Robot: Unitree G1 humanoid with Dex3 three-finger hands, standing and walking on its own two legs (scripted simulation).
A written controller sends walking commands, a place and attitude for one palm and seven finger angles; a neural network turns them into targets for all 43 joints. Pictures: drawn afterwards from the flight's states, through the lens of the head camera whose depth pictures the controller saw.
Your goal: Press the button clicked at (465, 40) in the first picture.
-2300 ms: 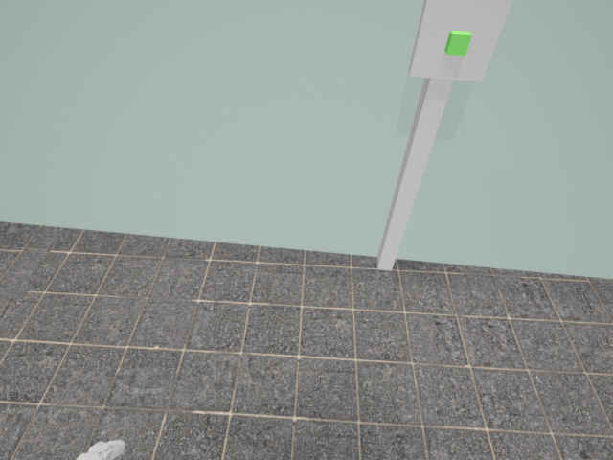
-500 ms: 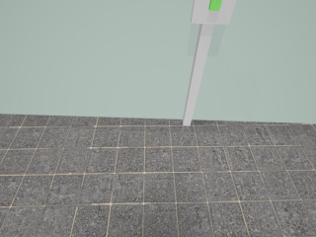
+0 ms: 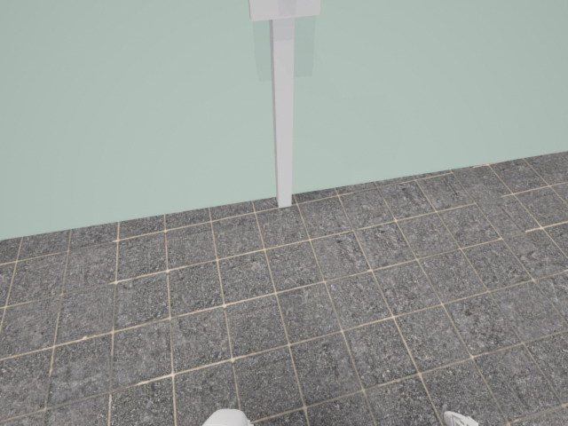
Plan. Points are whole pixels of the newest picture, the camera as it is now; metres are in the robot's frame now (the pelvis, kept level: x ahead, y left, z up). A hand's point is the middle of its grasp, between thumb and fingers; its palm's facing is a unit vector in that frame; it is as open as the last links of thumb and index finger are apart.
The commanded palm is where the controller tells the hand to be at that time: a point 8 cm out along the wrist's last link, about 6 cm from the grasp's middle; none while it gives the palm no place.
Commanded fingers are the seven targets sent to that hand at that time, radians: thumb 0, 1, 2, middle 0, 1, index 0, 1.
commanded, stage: walk to a spot facing it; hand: left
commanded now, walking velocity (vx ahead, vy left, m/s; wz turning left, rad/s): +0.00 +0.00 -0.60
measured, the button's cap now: out of the picture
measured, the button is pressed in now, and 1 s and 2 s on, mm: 0 0 0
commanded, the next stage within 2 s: turn to face it in 1.88 s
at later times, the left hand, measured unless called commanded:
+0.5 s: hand out of the picture +0.11 +0.26 -0.17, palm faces -0.28 -0.94 -0.20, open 7.4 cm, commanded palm none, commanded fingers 0.00 0.90 0.90 -0.20 -0.30 -0.20 -0.30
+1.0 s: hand (211, 410) +0.16 +0.14 -0.17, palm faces -0.56 -0.80 -0.21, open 7.4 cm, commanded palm none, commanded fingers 0.00 0.90 0.90 -0.20 -0.30 -0.20 -0.30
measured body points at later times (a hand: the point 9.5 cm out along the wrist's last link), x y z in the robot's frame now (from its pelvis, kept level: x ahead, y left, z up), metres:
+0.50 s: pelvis -0.03 +0.07 +0.00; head +0.01 +0.09 +0.45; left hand +0.12 +0.31 -0.16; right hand -0.06 -0.18 -0.12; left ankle -0.01 +0.15 -0.74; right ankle -0.10 -0.08 -0.66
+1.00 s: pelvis +0.03 -0.01 +0.00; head +0.04 -0.02 +0.45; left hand +0.19 +0.18 -0.15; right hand -0.06 -0.26 -0.14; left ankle +0.18 +0.08 -0.68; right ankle -0.11 -0.05 -0.74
